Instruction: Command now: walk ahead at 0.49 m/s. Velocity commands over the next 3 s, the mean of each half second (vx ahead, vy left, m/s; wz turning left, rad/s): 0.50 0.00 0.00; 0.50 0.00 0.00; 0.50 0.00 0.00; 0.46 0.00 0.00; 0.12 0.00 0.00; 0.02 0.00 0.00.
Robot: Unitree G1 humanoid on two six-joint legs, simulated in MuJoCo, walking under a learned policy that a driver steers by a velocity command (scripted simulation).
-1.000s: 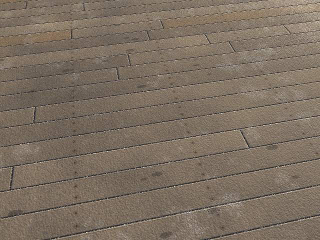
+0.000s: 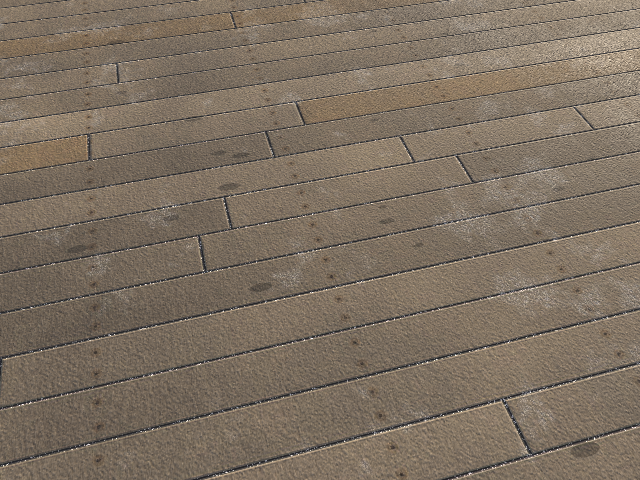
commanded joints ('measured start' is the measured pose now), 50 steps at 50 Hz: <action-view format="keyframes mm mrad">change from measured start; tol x32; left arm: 1 -89 24 -4 -63 -2 -11 -13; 8 -180 64 -4 -123 -15 -27 -52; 13 370 220 56 21 5 -16 -38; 50 102 57 20 -17 2 10 4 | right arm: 1 -3 -159 -27 -49 10 -11 -15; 33 -454 -80 -16 -230 22 0 21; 40 97 -276 -88 -94 9 1 16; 50 -104 -157 -44 -99 -4 -16 -1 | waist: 1 9 77 74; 13 184 -188 -424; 22 46 -17 16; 35 101 -32 70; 40 -49 312 -414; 50 65 83 17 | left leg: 1 -97 252 -125 -124 175 126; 10 135 300 -90 251 685 64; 14 -702 93 -179 1153 -349 -21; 35 -576 158 -59 298 140 -12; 38 -50 122 -37 304 132 62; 40 487 495 -790 120 -64 287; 50 -113 314 -219 -96 192 168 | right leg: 1 60 35 -41 -167 139 8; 8 74 81 -48 -314 -24 -46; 11 671 72 -21 -296 -29 -141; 13 1152 -262 708 -496 -259 -341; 20 502 -76 145 -676 -17 -218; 37 771 -86 -14 -397 462 -121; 40 64 214 1 452 -552 -1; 50 13 -15 13 142 -118 4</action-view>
